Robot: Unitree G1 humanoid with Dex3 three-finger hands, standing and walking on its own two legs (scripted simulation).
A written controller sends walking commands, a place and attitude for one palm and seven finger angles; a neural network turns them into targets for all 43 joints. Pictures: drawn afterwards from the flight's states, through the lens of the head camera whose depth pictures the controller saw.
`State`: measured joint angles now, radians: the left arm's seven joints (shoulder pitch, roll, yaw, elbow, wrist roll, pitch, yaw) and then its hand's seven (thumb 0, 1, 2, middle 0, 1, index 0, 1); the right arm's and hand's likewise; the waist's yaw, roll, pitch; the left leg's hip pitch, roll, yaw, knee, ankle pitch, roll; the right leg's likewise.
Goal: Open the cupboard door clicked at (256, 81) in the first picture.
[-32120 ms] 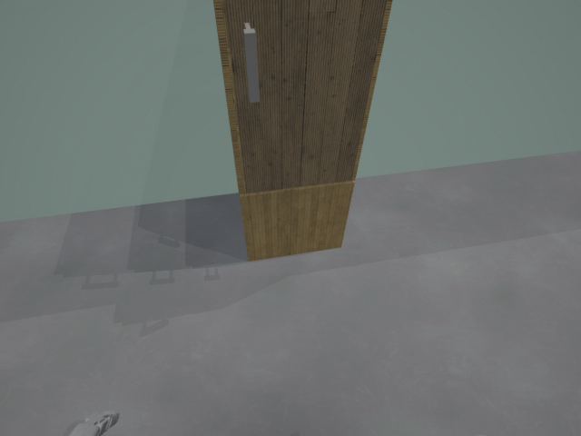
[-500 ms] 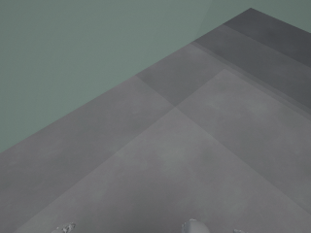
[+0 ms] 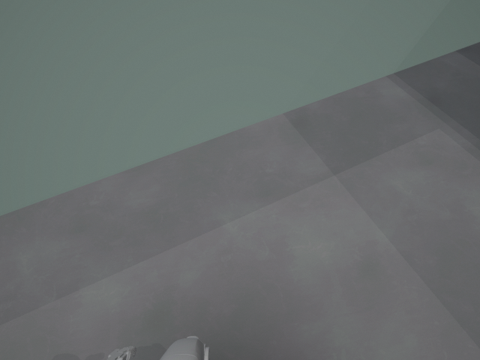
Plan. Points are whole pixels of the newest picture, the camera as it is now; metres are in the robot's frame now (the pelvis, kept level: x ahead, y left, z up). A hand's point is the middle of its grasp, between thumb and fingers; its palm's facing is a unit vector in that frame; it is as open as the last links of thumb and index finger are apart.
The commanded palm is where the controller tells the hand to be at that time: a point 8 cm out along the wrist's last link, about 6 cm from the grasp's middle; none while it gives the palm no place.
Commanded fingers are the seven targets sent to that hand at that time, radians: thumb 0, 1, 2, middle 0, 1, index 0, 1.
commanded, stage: turn to face it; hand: left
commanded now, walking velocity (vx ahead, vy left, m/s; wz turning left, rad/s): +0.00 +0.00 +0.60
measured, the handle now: out of the picture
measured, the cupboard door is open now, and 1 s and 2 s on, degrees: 44 44 44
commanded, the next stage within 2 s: take the last steps up to it in 1.90 s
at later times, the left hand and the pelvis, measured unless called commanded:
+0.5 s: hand out of the picture +0.07 +0.24 -0.16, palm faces +0.25 -0.93 -0.27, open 7.4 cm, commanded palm none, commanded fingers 0.00 0.90 0.90 -0.20 -0.30 -0.20 -0.30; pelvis +0.01 +0.01 +0.00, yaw +15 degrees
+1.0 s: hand out of the picture -0.07 +0.20 -0.18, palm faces +0.59 -0.77 -0.24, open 7.3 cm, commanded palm none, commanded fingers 0.00 0.90 0.90 -0.20 -0.30 -0.20 -0.30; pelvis +0.02 +0.01 -0.01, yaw +36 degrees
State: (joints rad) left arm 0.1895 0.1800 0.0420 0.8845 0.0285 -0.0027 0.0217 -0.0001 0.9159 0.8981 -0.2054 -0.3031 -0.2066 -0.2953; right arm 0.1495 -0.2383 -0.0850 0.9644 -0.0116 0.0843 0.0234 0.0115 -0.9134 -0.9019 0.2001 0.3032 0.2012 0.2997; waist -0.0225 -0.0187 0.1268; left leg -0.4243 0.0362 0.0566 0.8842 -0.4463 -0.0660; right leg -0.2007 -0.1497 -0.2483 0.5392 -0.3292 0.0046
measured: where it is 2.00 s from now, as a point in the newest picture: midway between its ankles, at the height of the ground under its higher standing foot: outside the picture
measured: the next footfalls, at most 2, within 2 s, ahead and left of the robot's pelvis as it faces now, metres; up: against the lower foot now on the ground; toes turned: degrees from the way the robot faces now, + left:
left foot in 0.10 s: +0.04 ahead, +0.13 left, +0.00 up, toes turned +9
right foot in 0.54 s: +0.08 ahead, -0.10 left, +0.00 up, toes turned +14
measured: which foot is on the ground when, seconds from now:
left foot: up 0.00-0.08, down 0.10-0.54, up 0.56-0.98, down 1.00-1.00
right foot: down 0.00-0.10, up 0.12-0.52, down 0.54-1.00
